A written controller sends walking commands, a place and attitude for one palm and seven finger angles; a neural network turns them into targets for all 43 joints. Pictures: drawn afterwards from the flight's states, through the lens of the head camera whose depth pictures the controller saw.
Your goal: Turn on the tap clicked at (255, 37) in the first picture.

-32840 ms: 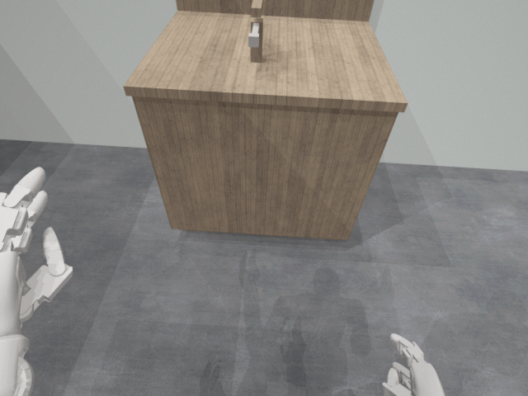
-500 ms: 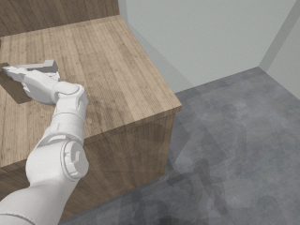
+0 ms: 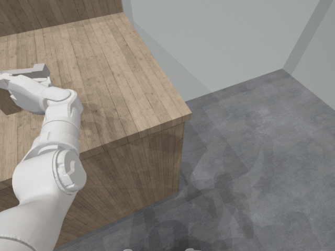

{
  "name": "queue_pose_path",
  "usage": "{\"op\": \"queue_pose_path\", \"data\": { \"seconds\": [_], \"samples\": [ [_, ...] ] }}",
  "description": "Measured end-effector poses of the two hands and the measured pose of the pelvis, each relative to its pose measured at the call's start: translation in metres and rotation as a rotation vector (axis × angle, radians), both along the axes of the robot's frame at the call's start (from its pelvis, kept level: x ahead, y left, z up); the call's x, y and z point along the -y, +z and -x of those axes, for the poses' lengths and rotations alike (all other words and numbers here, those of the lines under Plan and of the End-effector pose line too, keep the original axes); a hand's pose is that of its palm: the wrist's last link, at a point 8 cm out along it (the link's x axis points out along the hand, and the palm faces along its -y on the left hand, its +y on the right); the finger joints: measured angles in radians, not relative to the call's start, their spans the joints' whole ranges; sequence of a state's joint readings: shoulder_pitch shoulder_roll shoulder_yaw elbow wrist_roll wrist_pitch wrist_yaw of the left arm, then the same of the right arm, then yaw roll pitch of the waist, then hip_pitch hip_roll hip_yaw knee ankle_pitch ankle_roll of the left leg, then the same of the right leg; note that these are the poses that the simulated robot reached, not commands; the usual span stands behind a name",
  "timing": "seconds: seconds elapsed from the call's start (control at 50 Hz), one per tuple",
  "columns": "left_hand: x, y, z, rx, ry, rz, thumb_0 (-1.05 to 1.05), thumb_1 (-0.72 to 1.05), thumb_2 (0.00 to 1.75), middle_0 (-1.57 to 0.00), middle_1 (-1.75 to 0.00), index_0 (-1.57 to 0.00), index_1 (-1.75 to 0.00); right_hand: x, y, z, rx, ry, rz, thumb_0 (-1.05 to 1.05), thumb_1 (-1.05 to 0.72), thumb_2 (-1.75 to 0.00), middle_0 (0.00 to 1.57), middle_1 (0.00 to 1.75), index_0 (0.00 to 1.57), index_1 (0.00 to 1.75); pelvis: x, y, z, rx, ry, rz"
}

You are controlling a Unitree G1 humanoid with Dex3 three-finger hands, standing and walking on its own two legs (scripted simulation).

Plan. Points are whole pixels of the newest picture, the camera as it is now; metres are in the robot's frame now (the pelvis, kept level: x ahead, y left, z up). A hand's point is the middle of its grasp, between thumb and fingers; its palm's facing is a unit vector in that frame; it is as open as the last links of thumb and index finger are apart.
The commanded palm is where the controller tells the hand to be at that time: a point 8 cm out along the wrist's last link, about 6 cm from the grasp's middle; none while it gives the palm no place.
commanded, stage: lift the hand up off the lever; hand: left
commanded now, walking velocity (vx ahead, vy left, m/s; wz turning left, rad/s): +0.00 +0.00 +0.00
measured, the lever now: (41, 72) +0.52 +0.26 +0.16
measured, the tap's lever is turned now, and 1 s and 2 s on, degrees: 74 86 67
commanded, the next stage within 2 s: none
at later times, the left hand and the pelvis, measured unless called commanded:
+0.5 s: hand (46, 69) +0.51 +0.24 +0.17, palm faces +0.85 -0.53 -0.08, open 8.1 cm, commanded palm +0.46 +0.26 +0.18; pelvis +0.01 -0.01 +0.00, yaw +0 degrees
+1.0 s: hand (43, 66) +0.52 +0.24 +0.18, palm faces +0.83 -0.56 -0.07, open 7.8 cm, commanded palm +0.46 +0.26 +0.20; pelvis +0.05 +0.03 +0.02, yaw -1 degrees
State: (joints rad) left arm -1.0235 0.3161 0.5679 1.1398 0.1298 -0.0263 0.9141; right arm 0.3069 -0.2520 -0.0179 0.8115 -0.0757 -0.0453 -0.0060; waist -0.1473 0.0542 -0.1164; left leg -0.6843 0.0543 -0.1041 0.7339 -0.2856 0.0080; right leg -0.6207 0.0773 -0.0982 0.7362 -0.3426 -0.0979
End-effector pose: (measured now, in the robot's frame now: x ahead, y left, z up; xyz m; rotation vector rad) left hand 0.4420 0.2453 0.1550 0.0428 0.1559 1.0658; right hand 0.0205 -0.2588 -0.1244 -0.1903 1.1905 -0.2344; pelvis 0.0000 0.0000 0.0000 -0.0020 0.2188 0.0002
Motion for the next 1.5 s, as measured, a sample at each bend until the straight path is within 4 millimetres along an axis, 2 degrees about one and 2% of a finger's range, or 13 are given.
{"op": "queue_pose_path", "data": {
  "seconds": [0.38, 0.46, 0.68, 0.82, 1.18, 1.32, 1.5],
  "samples": [
    [0.002, 0.007, -0.002, 0.0, 0.013, 0.034, 0.04, 0.93, 0.91, -0.16, -0.15, 0.0, 0.0, 0.003, -0.001, -0.017, 0.037, 0.026, -0.024, 0.0, -0.91, -0.9, 0.2, 0.3, 0.2, 0.3, 0.009, 0.001, -0.007, 0.005, 0.004, -0.007],
    [-0.002, 0.024, -0.01, 0.038, -0.038, -0.019, 0.05, 0.93, 0.92, -0.15, -0.15, -0.05, -0.05, 0.003, 0.0, -0.02, 0.045, 0.025, -0.026, 0.0, -0.91, -0.9, 0.2, 0.3, 0.2, 0.3, 0.009, 0.002, -0.009, 0.008, 0.002, -0.008],
    [-0.004, 0.026, -0.02, 0.015, -0.056, 0.033, 0.03, 0.91, 0.91, -0.12, -0.12, -0.14, -0.14, -0.004, 0.005, -0.029, 0.02, 0.033, -0.037, 0.0, -0.91, -0.9, 0.2, 0.3, 0.2, 0.3, -0.001, 0.008, -0.025, 0.013, 0.002, -0.009],
    [-0.006, 0.025, -0.021, 0.017, -0.063, 0.032, 0.02, 0.91, 0.9, -0.12, -0.13, -0.15, -0.15, -0.015, 0.008, -0.048, 0.045, 0.028, -0.042, 0.0, -0.91, -0.9, 0.2, 0.3, 0.2, 0.3, -0.011, 0.012, -0.036, 0.033, -0.007, -0.009],
    [-0.013, 0.031, -0.017, -0.003, -0.096, 0.088, 0.02, 0.91, 0.9, -0.16, -0.13, -0.15, -0.15, -0.049, 0.023, -0.115, 0.171, 0.067, -0.049, 0.0, -0.91, -0.9, 0.2, 0.3, 0.2, 0.3, -0.037, 0.019, -0.056, 0.078, -0.024, -0.005],
    [-0.017, 0.032, -0.009, -0.001, -0.107, 0.095, 0.02, 0.91, 0.9, -0.2, -0.16, -0.15, -0.15, -0.058, 0.025, -0.127, 0.191, 0.085, -0.061, 0.0, -0.91, -0.9, 0.2, 0.3, 0.2, 0.3, -0.042, 0.02, -0.056, 0.095, -0.025, -0.002],
    [-0.018, 0.033, -0.001, -0.017, -0.105, 0.099, 0.01, 0.9, 0.91, -0.23, -0.18, -0.15, -0.15, -0.063, 0.025, -0.132, 0.198, 0.112, -0.074, 0.0, -0.91, -0.9, 0.2, 0.3, 0.2, 0.3, -0.042, 0.021, -0.052, 0.103, -0.021, -0.002]
  ]
}}
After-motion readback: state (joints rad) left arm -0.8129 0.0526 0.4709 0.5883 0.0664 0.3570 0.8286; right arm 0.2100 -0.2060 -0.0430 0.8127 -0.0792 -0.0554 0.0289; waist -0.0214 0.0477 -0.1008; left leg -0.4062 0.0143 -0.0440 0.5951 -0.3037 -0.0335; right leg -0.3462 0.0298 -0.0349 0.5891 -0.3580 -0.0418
